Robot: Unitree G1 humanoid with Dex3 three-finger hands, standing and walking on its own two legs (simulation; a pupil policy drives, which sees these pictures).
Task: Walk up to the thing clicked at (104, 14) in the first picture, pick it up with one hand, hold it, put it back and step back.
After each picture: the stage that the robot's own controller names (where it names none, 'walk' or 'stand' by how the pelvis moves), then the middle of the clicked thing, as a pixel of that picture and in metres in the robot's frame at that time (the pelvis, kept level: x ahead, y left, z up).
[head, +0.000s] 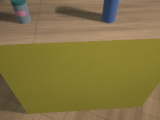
stand; out of the picture +0.74 -0.11 +0.13
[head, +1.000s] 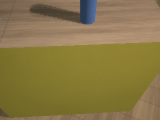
rise first; out of the picture +0.66 +0.02 +0.16
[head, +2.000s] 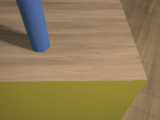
rise first; (33, 18) +0.48 +0.19 +0.16
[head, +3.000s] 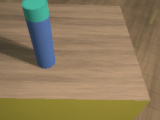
stand; (41, 37) +0.45 +0.17 +0.13
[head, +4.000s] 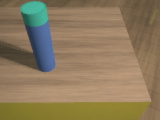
stand; (41, 41) +0.44 +0.17 +0.12
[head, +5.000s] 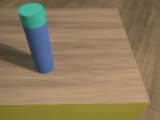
stand; (39, 43) +0.43 +0.17 +0.12
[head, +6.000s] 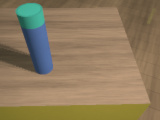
stand; (38, 43) +0.43 +0.17 +0.12
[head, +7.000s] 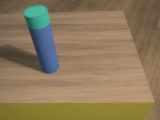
rise first; (44, 43) +0.43 +0.19 +0.13
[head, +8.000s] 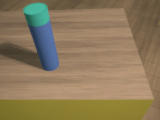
go down; (44, 41) +0.45 +0.19 +0.13
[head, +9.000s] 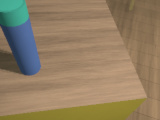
go down; (22, 42) +0.41 +0.18 +0.14
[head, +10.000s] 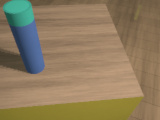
approach; (28, 42) +0.44 +0.18 +0.13
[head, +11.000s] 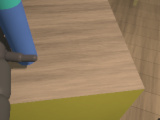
close; (16, 29) +0.44 +0.19 +0.16
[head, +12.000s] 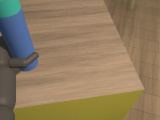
lift; (17, 36) +0.42 +0.19 +0.17
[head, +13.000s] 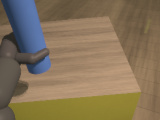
lift; (27, 28) +0.35 +0.16 +0.28
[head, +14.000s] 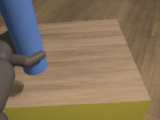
hold; (23, 29) +0.33 +0.17 +0.29
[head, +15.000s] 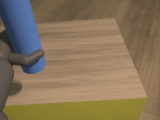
hold; (21, 28) +0.33 +0.17 +0.29
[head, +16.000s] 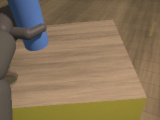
crouch; (23, 1) +0.37 +0.15 +0.35
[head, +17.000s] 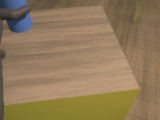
lower; out of the picture +0.46 +0.19 +0.32
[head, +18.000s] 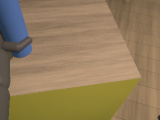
lower; (10, 19) +0.47 +0.20 +0.17
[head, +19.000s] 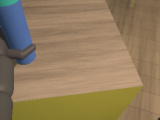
lower; (15, 27) +0.45 +0.20 +0.17
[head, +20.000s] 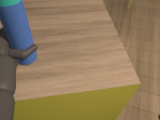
lower; (17, 28) +0.45 +0.19 +0.16
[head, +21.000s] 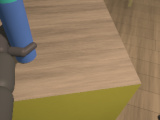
lower; (16, 25) +0.46 +0.19 +0.17
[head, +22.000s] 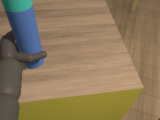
open; (26, 32) +0.44 +0.17 +0.16
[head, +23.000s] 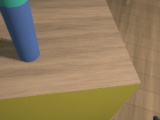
sink last; (20, 26) +0.44 +0.17 +0.16
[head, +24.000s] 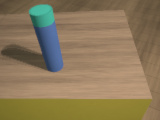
sink last; (49, 42) +0.45 +0.17 +0.14
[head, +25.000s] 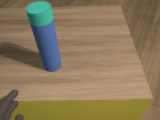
stand; (46, 41) +0.44 +0.16 +0.13
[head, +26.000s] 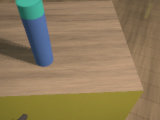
stand; (38, 35) +0.45 +0.18 +0.14
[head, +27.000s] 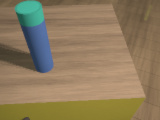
stand; (37, 41) +0.43 +0.18 +0.13
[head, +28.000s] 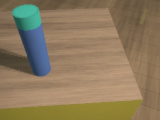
stand; (35, 45) +0.42 +0.18 +0.13
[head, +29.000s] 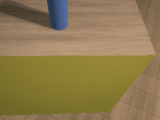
walk; out of the picture +0.57 +0.11 +0.15
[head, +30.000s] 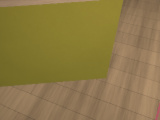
walk; out of the picture +0.90 +0.22 +0.16
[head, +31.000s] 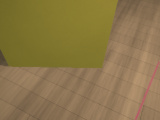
stand; out of the picture +1.19 +0.13 +0.14
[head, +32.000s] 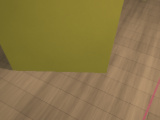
stand; out of the picture +1.15 +0.12 +0.13
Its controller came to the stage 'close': yes
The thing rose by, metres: 0.22
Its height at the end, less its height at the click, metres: +0.00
